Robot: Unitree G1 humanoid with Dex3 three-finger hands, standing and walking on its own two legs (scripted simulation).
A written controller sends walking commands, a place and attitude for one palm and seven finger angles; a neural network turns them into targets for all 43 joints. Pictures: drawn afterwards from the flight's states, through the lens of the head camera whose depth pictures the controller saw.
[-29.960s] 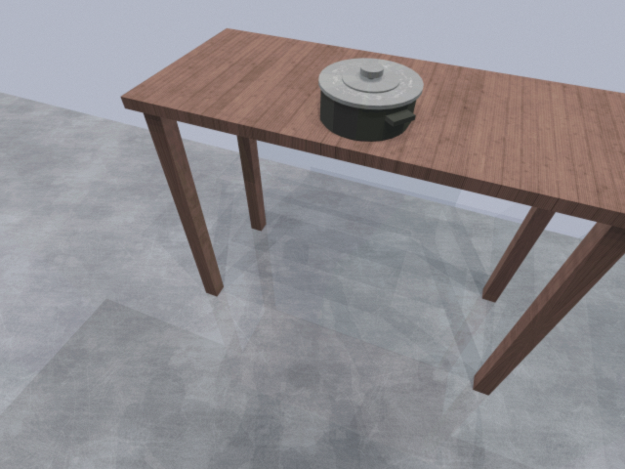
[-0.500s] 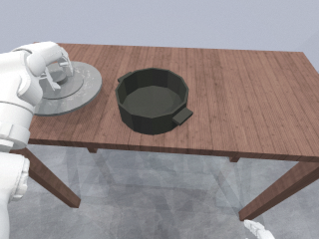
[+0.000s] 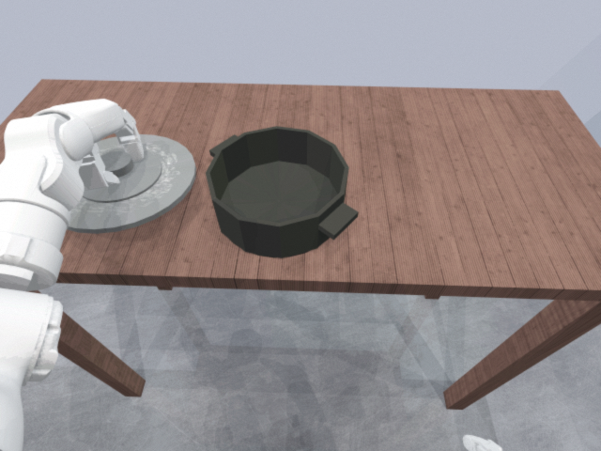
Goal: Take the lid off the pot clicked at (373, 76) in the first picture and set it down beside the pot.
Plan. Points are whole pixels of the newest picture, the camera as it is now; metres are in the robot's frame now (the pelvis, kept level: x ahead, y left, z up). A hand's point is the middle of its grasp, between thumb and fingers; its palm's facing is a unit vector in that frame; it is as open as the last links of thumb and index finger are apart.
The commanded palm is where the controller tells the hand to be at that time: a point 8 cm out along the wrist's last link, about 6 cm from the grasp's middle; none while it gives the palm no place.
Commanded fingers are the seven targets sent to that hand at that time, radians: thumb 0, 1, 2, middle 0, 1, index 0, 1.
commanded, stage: lower the lid onto the table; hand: left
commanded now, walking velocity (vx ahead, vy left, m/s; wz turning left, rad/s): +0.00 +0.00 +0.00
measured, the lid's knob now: (115, 164) +0.46 +0.27 +0.13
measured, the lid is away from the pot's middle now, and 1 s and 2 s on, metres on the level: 0.23 0.24 0.24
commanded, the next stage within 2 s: open the fingers wide in 0.78 s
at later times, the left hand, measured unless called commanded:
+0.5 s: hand (101, 186) +0.43 +0.29 +0.12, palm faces -0.44 -0.12 -0.89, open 7.9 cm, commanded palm +0.42 +0.28 +0.19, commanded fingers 0.00 0.60 1.09 -0.84 -1.09 -0.80 -0.98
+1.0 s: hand (100, 190) +0.43 +0.29 +0.11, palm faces -0.42 -0.07 -0.91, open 7.9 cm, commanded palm +0.43 +0.29 +0.17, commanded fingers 0.00 0.49 1.02 -0.76 -1.04 -0.73 -0.95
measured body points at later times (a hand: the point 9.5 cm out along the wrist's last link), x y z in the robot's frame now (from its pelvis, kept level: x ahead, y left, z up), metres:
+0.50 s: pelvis +0.01 +0.01 +0.00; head +0.05 +0.01 +0.45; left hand +0.44 +0.29 +0.17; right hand +0.11 -0.25 -0.12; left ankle -0.06 +0.04 -0.74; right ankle +0.02 -0.13 -0.74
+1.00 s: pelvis -0.01 +0.01 -0.01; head +0.04 +0.02 +0.44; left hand +0.45 +0.30 +0.16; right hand +0.07 -0.26 -0.13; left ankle -0.05 +0.04 -0.75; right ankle +0.02 -0.13 -0.74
